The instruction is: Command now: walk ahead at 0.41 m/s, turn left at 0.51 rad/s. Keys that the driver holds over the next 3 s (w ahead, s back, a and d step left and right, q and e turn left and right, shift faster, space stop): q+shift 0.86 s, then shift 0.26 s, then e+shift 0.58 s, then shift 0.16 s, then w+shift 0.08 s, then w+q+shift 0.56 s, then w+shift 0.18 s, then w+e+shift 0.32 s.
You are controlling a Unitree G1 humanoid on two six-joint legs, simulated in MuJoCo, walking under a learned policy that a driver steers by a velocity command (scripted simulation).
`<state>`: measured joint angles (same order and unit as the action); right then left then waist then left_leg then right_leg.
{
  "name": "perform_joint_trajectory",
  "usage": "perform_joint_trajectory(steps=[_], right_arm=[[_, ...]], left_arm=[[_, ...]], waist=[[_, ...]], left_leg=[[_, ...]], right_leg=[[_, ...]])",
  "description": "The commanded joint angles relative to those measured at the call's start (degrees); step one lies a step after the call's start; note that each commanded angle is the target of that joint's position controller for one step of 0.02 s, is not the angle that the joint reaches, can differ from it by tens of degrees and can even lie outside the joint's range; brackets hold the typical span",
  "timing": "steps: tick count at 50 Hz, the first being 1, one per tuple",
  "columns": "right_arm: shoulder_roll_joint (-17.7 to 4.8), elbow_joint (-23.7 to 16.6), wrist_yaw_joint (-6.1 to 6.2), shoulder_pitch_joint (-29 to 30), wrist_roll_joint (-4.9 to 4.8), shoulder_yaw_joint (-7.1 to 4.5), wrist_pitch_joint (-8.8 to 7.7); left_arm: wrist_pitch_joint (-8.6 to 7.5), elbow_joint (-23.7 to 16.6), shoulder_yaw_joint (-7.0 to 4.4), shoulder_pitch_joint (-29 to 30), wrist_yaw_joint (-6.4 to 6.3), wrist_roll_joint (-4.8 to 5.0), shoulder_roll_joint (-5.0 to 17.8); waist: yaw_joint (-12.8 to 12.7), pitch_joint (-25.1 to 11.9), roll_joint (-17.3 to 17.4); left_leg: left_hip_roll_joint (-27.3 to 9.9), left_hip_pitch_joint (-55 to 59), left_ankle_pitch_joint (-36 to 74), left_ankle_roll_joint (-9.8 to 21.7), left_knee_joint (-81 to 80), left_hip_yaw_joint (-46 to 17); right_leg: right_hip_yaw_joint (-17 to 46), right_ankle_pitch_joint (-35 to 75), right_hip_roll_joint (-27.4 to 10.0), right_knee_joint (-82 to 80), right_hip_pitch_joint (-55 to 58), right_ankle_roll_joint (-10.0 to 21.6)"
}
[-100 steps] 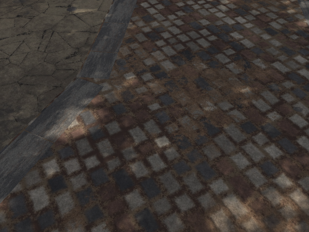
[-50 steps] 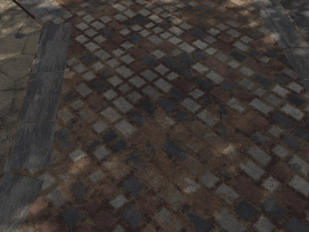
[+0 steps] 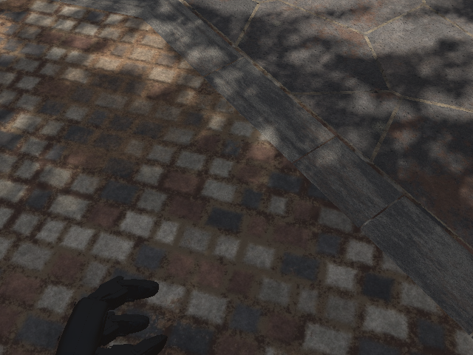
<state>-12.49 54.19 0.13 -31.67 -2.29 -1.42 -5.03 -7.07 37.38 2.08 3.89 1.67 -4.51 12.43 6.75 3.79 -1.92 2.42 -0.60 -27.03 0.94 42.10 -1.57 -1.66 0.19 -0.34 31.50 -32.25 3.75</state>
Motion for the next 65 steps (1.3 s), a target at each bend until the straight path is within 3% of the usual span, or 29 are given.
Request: perform_joint_trajectory(steps=[1, 3, 5, 8, 11, 14, 19, 20, 21, 22, 23, 24, 27, 30, 37, 41, 42, 43, 44, 45, 48, 52, 58, 59, 60, 61, 62, 63, 65], right_arm=[[-10.24, -7.07, 2.25, -2.13, -0.57, -2.59, 1.43], [-8.26, -8.08, 1.24, 3.68, 1.59, -2.92, 2.62], [-5.89, -8.43, -0.09, 4.57, 3.70, -3.07, 5.11], [-3.96, -11.13, -0.54, 6.74, 3.90, -3.33, 7.43], [-3.61, -14.09, -1.53, 11.12, 3.96, -2.95, 8.12], [-4.53, -15.68, -2.71, 15.50, 3.65, -2.85, 8.42], [-7.52, -18.52, -2.56, 17.50, 4.22, -4.13, 7.64], [-9.91, -16.97, -1.72, 12.19, 4.84, -5.01, 6.59], [-18.95, -17.98, -0.69, 12.73, 4.55, -6.85, 6.30], [-21.64, -19.55, -0.96, 9.77, 2.55, -8.12, 6.37], [-20.28, -19.87, -0.74, 10.80, 2.48, -8.00, 6.80], [-17.49, -20.13, -0.29, 14.27, 2.97, -7.22, 7.45], [-11.59, -21.40, -0.04, 20.54, 2.76, -5.59, 8.15], [-13.44, -20.80, -0.78, 18.60, 3.15, -6.39, 7.79], [-14.87, -21.03, -1.84, 19.08, 3.75, -7.31, 8.58], [-13.86, -21.60, -2.17, 23.15, 2.83, -7.06, 8.41], [-11.32, -21.86, -1.82, 22.03, 2.24, -6.34, 8.00], [-8.75, -23.38, -1.30, 22.24, 1.30, -5.99, 7.80], [-14.10, -21.68, -1.05, 21.27, 4.64, -7.07, 7.50], [-14.69, -20.26, -1.50, 20.13, 4.87, -7.40, 7.50], [-11.80, -17.82, -3.01, 14.70, 3.85, -6.08, 8.63], [-10.29, -19.26, -2.57, 20.99, 3.05, -4.56, 9.08], [-6.86, -18.24, -1.11, 21.69, 2.15, -2.04, 8.99], [-5.28, -16.50, -0.46, 19.12, 2.62, -1.42, 8.61], [-6.51, -15.50, 0.24, 17.63, 3.56, -1.39, 7.87], [-11.05, -15.53, 0.80, 16.01, 4.61, -2.05, 7.08], [-17.03, -16.37, 1.09, 20.50, 3.82, -3.26, 7.08], [-14.48, -16.47, 1.23, 21.88, 3.52, -3.25, 6.75], [-11.86, -16.78, 1.57, 22.55, 3.82, -2.45, 6.49]], left_arm=[[1.72, 0.91, -5.53, -24.83, -1.03, 2.93, 12.63], [2.12, 1.61, -3.85, -18.06, -1.89, 3.18, 5.73], [2.20, 2.78, -3.77, -17.65, -3.22, 3.63, 5.15], [1.74, 2.59, -4.56, -14.35, -3.23, 3.62, 6.44], [1.85, 2.55, -4.73, -11.05, -3.05, 3.42, 6.09], [2.16, 2.54, -5.70, -11.65, -2.64, 3.78, 7.98], [5.23, 3.02, -7.63, -16.82, -1.89, 4.42, 10.89], [6.12, 3.40, -7.90, -19.84, -1.63, 3.93, 11.14], [7.15, 0.62, -7.15, -23.71, -1.29, 3.13, 7.90], [8.53, -1.98, -6.33, -20.75, -1.83, 2.06, 7.61], [8.70, -2.24, -6.31, -17.92, -2.20, 2.37, 8.59], [8.34, -2.44, -6.42, -15.11, -2.47, 3.00, 8.62], [8.66, -1.39, -6.53, -15.19, -3.10, 2.31, 8.82], [9.17, -1.41, -5.85, -14.88, -2.84, 2.96, 6.82], [8.65, -2.51, -5.57, -12.15, -3.00, 3.67, 7.49], [7.85, -0.64, -6.04, -18.93, -4.26, 4.16, 8.60], [7.55, -0.63, -7.00, -20.30, -5.12, 3.66, 12.54], [7.59, -2.16, -8.32, -17.66, -5.14, 2.76, 19.05], [7.80, -3.17, -7.86, -12.46, -4.62, 2.02, 16.73], [7.81, -3.82, -6.52, -10.43, -4.38, 2.28, 11.91], [7.43, -4.37, -5.74, -7.76, -3.76, 2.84, 9.50], [7.05, -1.75, -6.67, -16.49, -3.42, 3.22, 11.34], [8.01, 1.15, -6.77, -18.28, -1.77, 3.11, 11.70], [8.17, 1.92, -6.11, -17.92, -1.36, 3.72, 10.26], [7.96, 2.61, -6.07, -19.33, -1.08, 4.27, 9.96], [7.46, 1.94, -5.92, -21.35, -0.57, 4.39, 8.66], [6.97, -0.26, -5.08, -20.47, -0.22, 4.85, 5.77], [7.76, 0.48, -6.07, -17.93, -0.53, 4.50, 9.67], [8.98, 1.07, -7.79, -17.56, -0.47, 4.91, 12.03]], waist=[[-12.20, -38.12, -2.19], [-8.74, -19.78, -2.04], [-6.20, -10.94, -4.67], [-2.90, -9.37, -4.69], [-1.47, -7.77, -6.20], [-2.90, -7.24, -5.93], [-4.58, -6.29, -2.45], [-2.72, -7.99, 5.10], [-6.81, -7.05, 21.27], [-2.93, -15.09, 18.65], [-2.79, -13.72, 11.92], [-3.77, -9.60, 9.33], [-6.91, -7.31, 8.07], [-6.36, -9.59, 4.42], [-4.65, -8.34, 8.29], [-8.61, -7.43, 10.35], [-8.67, -7.62, 4.84], [-7.98, -7.35, -11.43], [-6.32, -4.12, -6.60], [-4.71, -4.43, -2.66], [-2.89, -5.31, -5.14], [-8.03, -5.39, -6.27], [-8.66, -6.70, -11.83], [-6.64, -6.11, -10.25], [-6.31, -6.23, -8.10], [-7.00, -9.05, -0.58], [-8.90, -5.91, 12.67], [-6.16, -6.30, 13.37], [-5.83, -3.24, 11.49]], left_leg=[[0.04, -30.67, -5.43, 0.52, 42.70, -3.60], [-4.03, -35.89, -0.06, -0.60, 33.95, -1.66], [-5.19, -32.19, 1.88, -2.04, 31.14, -0.43], [-5.93, -30.44, 5.62, -2.32, 28.15, 0.88], [-7.62, -27.07, 18.31, -0.85, 15.53, 2.34], [-6.06, -20.96, 24.53, 0.51, 4.52, 5.67], [-2.92, -16.56, 15.46, 3.63, -7.18, 8.51], [-3.91, -9.54, 23.40, 5.45, -12.58, 2.21], [-18.45, -4.63, 54.35, 11.52, -14.04, -20.73], [-22.81, 0.62, 47.85, 20.01, -21.21, -35.68], [-21.74, -0.24, 33.60, 19.76, -23.81, -33.30], [-18.54, -4.32, 26.05, 17.89, -24.00, -28.41], [-11.41, -12.74, 27.02, 13.23, -24.14, -20.22], [-9.94, -11.86, 28.29, 12.75, -23.06, -21.13], [-7.42, -14.86, 10.52, 10.48, -25.07, -30.18], [-2.98, -23.55, 5.14, 4.42, -24.56, -31.77], [1.68, -28.82, -2.81, 0.58, -19.50, -27.34], [11.38, -37.08, -5.89, -2.36, -0.76, -10.88], [6.64, -36.19, -1.84, -3.15, 11.97, -6.97], [5.10, -31.13, 1.38, -2.91, 18.15, -6.84], [5.27, -29.69, 5.60, -2.91, 28.84, -4.50], [3.99, -32.48, 2.32, -4.29, 18.85, -3.67], [2.44, -14.32, 0.63, -1.93, -10.70, 1.41], [2.19, -8.04, 10.29, -1.25, -22.66, 2.47], [-0.22, -0.49, 20.97, -0.25, -29.19, 0.08], [-10.19, 6.74, 20.95, 1.45, -29.08, -8.87], [-19.48, 1.49, 37.33, 6.30, -25.16, -14.97], [-20.45, -3.79, 38.32, 9.59, -22.56, -12.17], [-19.59, -4.60, 43.83, 11.31, -23.03, -8.88]], right_leg=[[24.46, 65.54, -29.18, 4.67, 56.54, 12.34], [14.66, 41.32, -21.89, -3.35, 40.61, 8.22], [8.39, 34.17, -19.39, -9.46, 26.64, 7.47], [2.64, 27.81, -20.30, -13.80, 18.34, 9.10], [-5.88, 18.83, -17.46, -14.04, 14.12, 6.07], [-10.73, 10.29, -17.11, -11.31, 13.61, 3.22], [-12.55, 2.79, -19.63, 4.13, 19.00, -1.06], [-13.57, -4.49, -16.51, 17.10, 15.19, -3.65], [-14.05, -40.13, -7.51, 33.92, 1.02, -7.68], [-1.48, -44.87, -1.00, 42.45, -6.67, -8.97], [2.85, -39.45, -2.53, 43.39, -8.76, -8.59], [4.06, -33.50, -3.22, 41.00, -8.56, -7.69], [4.21, -25.08, -3.03, 33.41, -1.30, -6.68], [4.87, -24.98, -0.71, 26.36, 1.10, -6.60], [6.59, -22.38, 3.98, 12.61, 7.21, -4.78], [6.08, -18.14, 5.47, -6.86, 23.78, -2.25], [12.95, -22.52, -2.88, -15.84, 29.71, -0.37], [31.86, -32.39, -19.79, -23.02, 30.18, 5.54], [31.46, -25.06, -22.38, -22.67, 21.29, 8.76], [25.23, -16.60, -18.70, -19.59, 17.22, 8.43], [11.97, -0.12, -11.00, -15.04, 18.34, 6.42], [10.91, 10.07, -12.33, -11.65, 29.00, 7.93], [9.25, 15.77, -11.22, -8.47, 25.95, 7.28], [8.97, 16.39, -9.66, -7.04, 23.26, 5.46], [9.51, 13.05, -8.58, -6.22, 18.49, 2.41], [8.39, 1.28, -6.26, -2.72, 12.65, -0.96], [2.72, -18.08, 0.47, -1.59, 7.53, -3.10], [1.86, -28.45, -0.10, 7.22, 11.50, -3.33], [1.82, -30.98, 1.52, 22.50, 5.65, -3.25]])
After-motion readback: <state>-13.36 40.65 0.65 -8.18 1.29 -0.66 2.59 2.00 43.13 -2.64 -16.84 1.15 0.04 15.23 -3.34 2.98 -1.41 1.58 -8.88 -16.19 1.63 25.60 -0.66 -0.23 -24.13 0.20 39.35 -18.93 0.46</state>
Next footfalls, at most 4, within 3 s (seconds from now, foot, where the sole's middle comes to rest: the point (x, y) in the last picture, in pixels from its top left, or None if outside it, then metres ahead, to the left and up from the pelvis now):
0.40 left None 0.25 0.16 -0.75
0.84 right None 0.32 -0.01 -0.75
1.22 left None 0.11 0.09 -0.75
1.60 right None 0.27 -0.06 -0.75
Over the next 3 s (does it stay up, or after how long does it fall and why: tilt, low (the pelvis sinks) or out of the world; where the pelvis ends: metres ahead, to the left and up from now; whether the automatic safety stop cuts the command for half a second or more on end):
stays up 0.72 0.55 0.02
